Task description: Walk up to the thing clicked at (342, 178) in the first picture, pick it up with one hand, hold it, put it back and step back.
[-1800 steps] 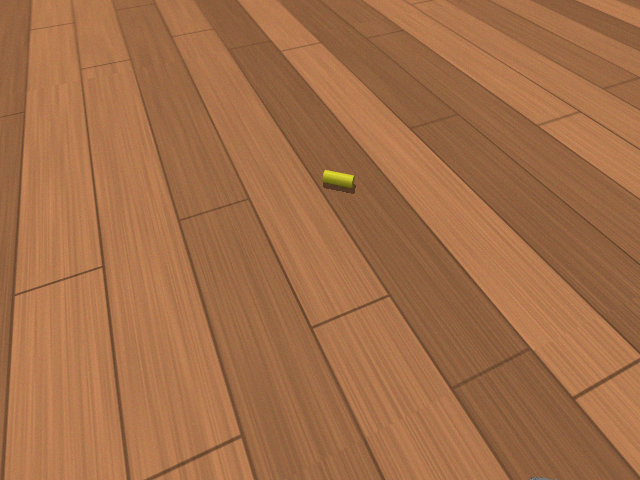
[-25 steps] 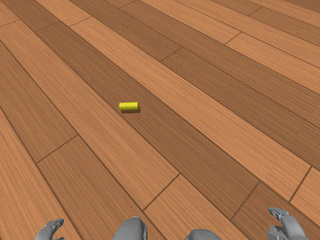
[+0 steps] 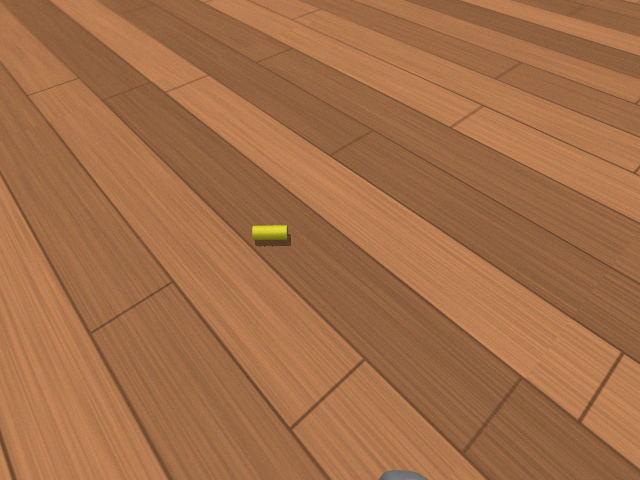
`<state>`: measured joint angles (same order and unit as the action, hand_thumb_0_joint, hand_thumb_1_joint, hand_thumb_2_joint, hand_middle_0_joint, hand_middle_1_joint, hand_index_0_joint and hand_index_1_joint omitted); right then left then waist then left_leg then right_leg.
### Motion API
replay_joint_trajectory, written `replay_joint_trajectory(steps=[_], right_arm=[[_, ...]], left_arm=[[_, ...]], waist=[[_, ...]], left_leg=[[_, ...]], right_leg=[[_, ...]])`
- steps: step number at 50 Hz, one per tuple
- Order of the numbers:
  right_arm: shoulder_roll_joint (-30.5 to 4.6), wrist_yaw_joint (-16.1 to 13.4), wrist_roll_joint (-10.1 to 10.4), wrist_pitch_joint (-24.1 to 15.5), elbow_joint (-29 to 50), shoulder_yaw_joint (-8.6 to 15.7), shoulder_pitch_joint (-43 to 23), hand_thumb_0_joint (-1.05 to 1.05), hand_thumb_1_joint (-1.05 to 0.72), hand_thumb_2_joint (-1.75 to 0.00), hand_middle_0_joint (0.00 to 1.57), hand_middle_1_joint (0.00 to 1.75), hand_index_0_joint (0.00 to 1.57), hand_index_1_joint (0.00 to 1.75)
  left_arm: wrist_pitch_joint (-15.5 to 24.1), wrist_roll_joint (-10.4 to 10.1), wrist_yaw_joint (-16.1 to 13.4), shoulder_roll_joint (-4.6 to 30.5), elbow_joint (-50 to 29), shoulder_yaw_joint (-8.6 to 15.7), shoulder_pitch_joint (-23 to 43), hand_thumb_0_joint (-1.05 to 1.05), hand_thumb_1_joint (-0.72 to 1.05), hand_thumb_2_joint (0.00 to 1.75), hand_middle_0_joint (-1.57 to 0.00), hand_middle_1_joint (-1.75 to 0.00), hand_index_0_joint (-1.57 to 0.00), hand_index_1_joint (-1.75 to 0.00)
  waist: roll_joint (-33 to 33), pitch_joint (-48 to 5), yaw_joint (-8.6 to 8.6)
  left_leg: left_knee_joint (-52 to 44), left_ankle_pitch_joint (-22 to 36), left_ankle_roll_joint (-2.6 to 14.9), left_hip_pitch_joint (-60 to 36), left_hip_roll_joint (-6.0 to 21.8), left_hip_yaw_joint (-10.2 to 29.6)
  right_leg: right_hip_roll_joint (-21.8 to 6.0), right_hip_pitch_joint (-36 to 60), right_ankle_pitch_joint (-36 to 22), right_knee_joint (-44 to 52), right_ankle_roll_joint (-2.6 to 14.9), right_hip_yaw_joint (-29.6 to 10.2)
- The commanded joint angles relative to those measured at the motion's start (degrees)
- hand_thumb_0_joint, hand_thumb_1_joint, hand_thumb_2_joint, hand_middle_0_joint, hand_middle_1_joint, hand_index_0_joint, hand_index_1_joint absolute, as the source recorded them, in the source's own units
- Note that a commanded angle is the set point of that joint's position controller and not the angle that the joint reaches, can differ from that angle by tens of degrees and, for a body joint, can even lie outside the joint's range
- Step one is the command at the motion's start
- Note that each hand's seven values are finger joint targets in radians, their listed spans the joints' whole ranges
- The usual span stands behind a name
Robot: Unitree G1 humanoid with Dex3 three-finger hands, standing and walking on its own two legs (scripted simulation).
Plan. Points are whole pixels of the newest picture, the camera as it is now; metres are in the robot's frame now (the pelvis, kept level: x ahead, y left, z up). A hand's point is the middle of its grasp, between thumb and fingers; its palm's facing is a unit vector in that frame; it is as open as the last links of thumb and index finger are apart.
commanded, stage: step back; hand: left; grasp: from above
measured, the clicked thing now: (270, 232) +1.10 +0.24 -0.73
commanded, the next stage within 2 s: stand in 0.88 s
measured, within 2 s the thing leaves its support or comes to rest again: neither
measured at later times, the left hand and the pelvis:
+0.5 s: hand out of the picture +0.11 +0.29 -0.15, palm faces +0.02 -0.94 -0.35, open 7.4 cm; pelvis +0.05 +0.02 +0.00, yaw +0 degrees
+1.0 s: hand (128, 479) +0.14 +0.29 -0.14, palm faces -0.04 -0.94 -0.34, open 7.4 cm; pelvis +0.05 +0.04 +0.02, yaw -2 degrees
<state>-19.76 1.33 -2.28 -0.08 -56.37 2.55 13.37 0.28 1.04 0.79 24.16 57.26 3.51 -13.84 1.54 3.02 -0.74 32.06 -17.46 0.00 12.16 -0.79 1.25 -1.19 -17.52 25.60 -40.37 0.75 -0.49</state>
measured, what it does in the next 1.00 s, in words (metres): steps on the spot: left foot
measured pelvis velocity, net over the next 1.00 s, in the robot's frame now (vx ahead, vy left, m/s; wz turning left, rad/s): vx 0.05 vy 0.04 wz -0.03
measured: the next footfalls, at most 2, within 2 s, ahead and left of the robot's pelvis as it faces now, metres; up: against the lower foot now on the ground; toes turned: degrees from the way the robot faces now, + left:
left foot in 0.30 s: +0.12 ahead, +0.15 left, +0.00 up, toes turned +2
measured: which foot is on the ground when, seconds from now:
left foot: down 0.00-0.06, up 0.08-0.28, down 0.30-1.00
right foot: down 0.00-1.00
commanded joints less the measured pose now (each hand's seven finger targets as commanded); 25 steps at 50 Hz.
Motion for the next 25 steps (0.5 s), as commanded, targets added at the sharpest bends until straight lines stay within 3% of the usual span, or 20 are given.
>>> replay_joint_trajectory(steps=[1, 2, 3, 4, 5, 6, 7, 11, 13, 14, 15, 16, 17, 18, 20, 21, 23, 25], right_arm=[[-13.9, -0.7, 0.5, -0.6, 5.5, 3.1, -6.4, 0.0, -0.9, -0.9, 0.2, 0.3, 0.2, 0.3], [-11.1, -0.7, 0.9, -0.4, 6.2, 2.5, -6.7, 0.0, -0.9, -0.9, 0.2, 0.3, 0.2, 0.3], [-10.4, -1.2, 0.7, -0.3, 6.4, 2.5, -7.8, 0.0, -0.9, -0.9, 0.2, 0.3, 0.2, 0.3], [-12.9, -1.6, 0.2, -0.4, 5.8, 3.2, -6.5, 0.0, -0.9, -0.9, 0.2, 0.3, 0.2, 0.3], [-13.8, -1.4, 0.6, -0.8, 5.0, 3.4, -4.2, 0.0, -0.9, -0.9, 0.2, 0.3, 0.2, 0.3], [-13.3, -1.4, 0.8, -1.1, 4.3, 3.3, -3.6, 0.0, -0.9, -0.9, 0.2, 0.3, 0.2, 0.3], [-12.7, -1.3, 0.8, -1.2, 3.8, 3.2, -2.8, 0.0, -0.9, -0.9, 0.2, 0.3, 0.2, 0.3], [-10.7, -0.8, 0.5, -1.7, 2.6, 2.9, -1.5, 0.0, -0.9, -0.9, 0.2, 0.3, 0.2, 0.3], [-10.0, -1.1, 0.4, -1.6, 1.6, 3.0, -1.2, 0.0, -0.9, -0.9, 0.2, 0.3, 0.2, 0.3], [-10.2, -1.4, 0.3, -1.8, 1.2, 3.2, -1.5, 0.0, -0.9, -0.9, 0.2, 0.3, 0.2, 0.3], [-11.8, -1.8, 0.1, -2.0, 1.2, 3.5, -1.4, 0.0, -0.9, -0.9, 0.2, 0.3, 0.2, 0.3], [-14.2, -2.1, -0.1, -2.4, 1.7, 3.5, -2.6, 0.0, -0.9, -0.9, 0.2, 0.3, 0.2, 0.3], [-17.0, -2.0, 0.5, -2.3, 2.6, 3.5, -6.5, 0.0, -0.9, -0.9, 0.2, 0.3, 0.2, 0.3], [-16.8, -1.8, 0.6, -2.1, 2.5, 3.3, -8.7, 0.0, -0.9, -0.9, 0.2, 0.3, 0.2, 0.3], [-14.5, -1.7, 0.7, -1.8, 2.0, 2.2, -11.0, 0.0, -0.9, -0.9, 0.2, 0.3, 0.2, 0.3], [-13.4, -1.7, 0.9, -1.8, 1.5, 1.8, -11.2, 0.0, -0.9, -0.9, 0.2, 0.3, 0.2, 0.3], [-12.3, -1.8, 1.3, -1.9, 0.6, 1.3, -10.9, 0.0, -0.9, -0.9, 0.2, 0.3, 0.2, 0.3], [-12.5, -1.8, 1.4, -2.0, -0.4, 1.3, -11.0, 0.0, -0.9, -0.9, 0.2, 0.3, 0.2, 0.3]], left_arm=[[2.7, 0.8, -0.7, 9.0, -2.4, 3.2, -0.2, 0.0, 0.9, 0.9, -0.2, -0.3, -0.2, -0.3], [3.0, 1.3, -1.2, 11.6, -2.2, 3.8, -2.2, 0.0, 0.9, 0.9, -0.2, -0.3, -0.2, -0.3], [3.3, 1.5, -1.2, 16.3, -1.6, 4.7, -4.3, 0.0, 0.9, 0.9, -0.2, -0.3, -0.2, -0.3], [3.7, 1.6, -1.3, 17.9, -3.7, 5.3, -0.2, 0.0, 0.9, 0.9, -0.2, -0.3, -0.2, -0.3], [3.9, 1.0, -1.5, 16.0, -4.6, 5.0, 1.0, 0.0, 0.9, 0.9, -0.2, -0.3, -0.2, -0.3], [4.2, 0.8, -1.7, 14.3, -4.6, 4.5, 1.7, 0.0, 0.9, 0.9, -0.2, -0.3, -0.2, -0.3], [4.3, 0.9, -1.8, 13.8, -4.7, 4.3, 2.9, 0.0, 0.9, 0.9, -0.2, -0.3, -0.2, -0.3], [4.0, 0.5, -1.3, 12.1, -5.3, 3.1, 5.7, 0.0, 0.9, 0.9, -0.2, -0.3, -0.2, -0.3], [3.2, 0.0, -1.3, 11.6, -5.7, 2.3, 7.5, 0.0, 0.9, 0.9, -0.2, -0.3, -0.2, -0.3], [2.7, -0.2, -1.3, 10.4, -5.6, 1.6, 6.9, 0.0, 0.9, 0.9, -0.2, -0.3, -0.2, -0.3], [2.4, -0.5, -1.3, 8.7, -5.8, 0.9, 6.2, 0.0, 0.9, 0.9, -0.2, -0.3, -0.2, -0.3], [1.9, -1.1, -1.1, 6.3, -5.7, 0.2, 5.6, 0.0, 0.9, 0.9, -0.2, -0.3, -0.2, -0.3], [1.2, -1.7, -1.4, 7.7, -4.4, 0.6, 4.1, 0.0, 0.9, 0.9, -0.2, -0.3, -0.2, -0.3], [1.1, -1.1, -1.5, 8.4, -2.8, 0.9, 3.5, 0.0, 0.9, 0.9, -0.2, -0.3, -0.2, -0.3], [1.7, -0.6, -1.5, 8.1, -1.5, 0.6, 3.0, 0.0, 0.9, 0.9, -0.2, -0.3, -0.2, -0.3], [2.1, -0.6, -1.5, 9.1, -0.8, 0.9, 3.2, 0.0, 0.9, 0.9, -0.2, -0.3, -0.2, -0.3], [2.4, -0.7, -1.4, 10.3, -0.6, 1.0, 5.2, 0.0, 0.9, 0.9, -0.2, -0.3, -0.2, -0.3], [2.4, -1.0, -1.6, 9.8, -0.3, 0.8, 6.7, 0.0, 0.9, 0.9, -0.2, -0.3, -0.2, -0.3]], waist=[[-8.3, 1.0, -2.14], [-0.8, 0.9, -3.47], [8.3, 1.9, -4.87], [5.8, 5.2, -3.58], [1.6, 5.4, -2.27], [0.6, 4.8, -1.66], [2.3, 3.4, -1.01], [6.5, -1.3, -0.15], [6.3, -2.2, 1.33], [4.9, -2.4, 1.56], [1.2, -4.0, 1.67], [-5.3, -4.8, 0.66], [-8.3, -4.6, -0.83], [-7.8, -3.1, -1.25], [-7.9, -3.8, -2.26], [-7.8, -4.2, -1.77], [-5.6, -5.1, -0.47], [-5.3, -6.3, -0.16]], left_leg=[[-7.4, -16.2, 5.2, 14.5, 7.8, 8.9], [1.6, -17.2, 2.86, 20.7, 3.7, 6.2], [14.9, -17.3, 1.41, 22.9, -2.8, 3.4], [20.6, -15.0, 0.54, 22.0, 0.1, 6.7], [21.1, -12.1, 0.84, 22.3, 1.3, 7.9], [20.9, -9.8, 0.87, 21.5, 1.9, 8.1], [19.7, -8.4, 0.54, 18.6, 2.9, 7.7], [6.5, -5.6, -0.22, 6.8, 2.6, -0.7], [-2.0, 3.0, 0.13, -1.5, 1.1, -3.5], [-6.0, 8.1, 0.64, -4.4, 1.1, -2.4], [-7.4, 11.6, 1.84, -7.6, 5.0, 2.7], [-11.8, 9.2, 4.23, -5.2, 12.8, 13.5], [-13.4, 2.0, 9.03, 2.5, 17.4, 17.0], [-13.1, 0.5, 9.8, 6.6, 17.3, 16.2], [-9.8, 7.1, 5.7, 4.5, 13.0, 10.0], [-8.0, 9.9, 3.96, 4.9, 10.9, 7.5], [-6.3, 14.1, 2.41, 1.3, 8.4, 4.3], [-6.3, 20.2, 2.53, -1.4, 8.8, 3.7]], right_leg=[[3.0, 14.7, -6.2, 14.4, 1.07, 1.9], [-3.5, 16.4, 4.2, 19.0, 3.78, -11.8], [-15.2, 12.0, 22.3, 29.2, 8.63, -30.1], [-21.3, 7.0, 22.8, 30.1, 12.62, -34.9], [-19.9, 8.3, 13.5, 27.9, 12.92, -31.4], [-17.8, 8.8, 5.1, 26.2, 11.67, -26.3], [-16.5, 7.3, 0.6, 25.2, 10.73, -22.0], [-12.2, 4.6, -20.8, 18.7, 8.38, -9.5], [-10.2, 0.3, -23.6, 14.0, 6.56, -6.1], [-8.5, -1.0, -25.3, 11.1, 4.92, -5.2], [-6.7, -3.3, -23.8, 8.2, 3.04, -4.2], [-2.6, -3.7, -14.6, 4.5, 0.85, -2.8], [0.2, 1.5, -1.5, 3.3, 0.26, 0.1], [-0.3, 6.2, 0.3, 4.2, 0.34, -0.2], [-1.6, 8.2, -9.2, 11.7, 1.1, -2.3], [-2.6, 9.6, -14.4, 13.1, 1.32, -3.9], [-4.4, 8.8, -22.5, 13.8, 1.67, -5.9], [-4.5, 9.1, -26.4, 14.1, 1.27, -5.2]])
